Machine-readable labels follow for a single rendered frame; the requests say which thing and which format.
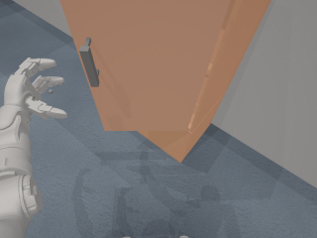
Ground cupboard door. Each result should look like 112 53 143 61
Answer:
59 0 231 131

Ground robot left forearm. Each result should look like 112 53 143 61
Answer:
0 105 33 180

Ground handle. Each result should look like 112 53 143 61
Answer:
79 37 100 87

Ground robot left hand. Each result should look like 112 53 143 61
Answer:
4 58 67 120

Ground robot left upper arm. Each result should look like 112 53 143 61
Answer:
0 175 43 238

